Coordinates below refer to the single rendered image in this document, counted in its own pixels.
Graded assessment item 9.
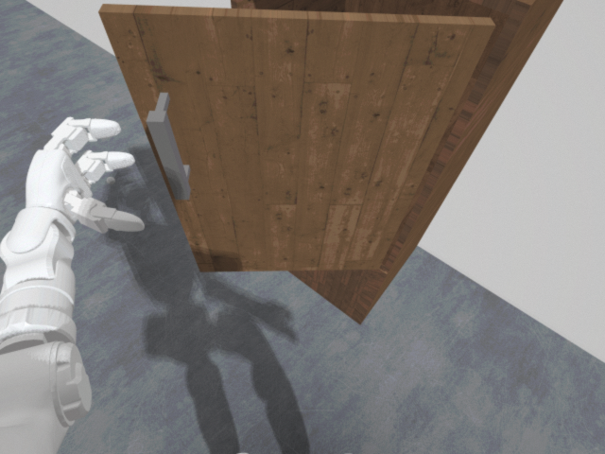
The robot left upper arm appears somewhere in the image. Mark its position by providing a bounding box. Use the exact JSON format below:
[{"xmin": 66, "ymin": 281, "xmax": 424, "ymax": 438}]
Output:
[{"xmin": 0, "ymin": 341, "xmax": 92, "ymax": 454}]

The handle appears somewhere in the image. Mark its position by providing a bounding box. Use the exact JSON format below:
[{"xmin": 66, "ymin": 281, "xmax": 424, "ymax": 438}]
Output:
[{"xmin": 147, "ymin": 93, "xmax": 191, "ymax": 200}]

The cupboard door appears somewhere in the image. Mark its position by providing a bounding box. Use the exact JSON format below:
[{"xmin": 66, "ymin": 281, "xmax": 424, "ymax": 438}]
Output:
[{"xmin": 98, "ymin": 4, "xmax": 495, "ymax": 272}]

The left robot hand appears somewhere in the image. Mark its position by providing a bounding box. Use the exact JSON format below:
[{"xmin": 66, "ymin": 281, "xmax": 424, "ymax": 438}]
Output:
[{"xmin": 26, "ymin": 117, "xmax": 145, "ymax": 234}]

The robot left forearm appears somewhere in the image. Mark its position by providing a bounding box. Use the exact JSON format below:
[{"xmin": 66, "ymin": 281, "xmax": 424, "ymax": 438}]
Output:
[{"xmin": 0, "ymin": 207, "xmax": 77, "ymax": 355}]

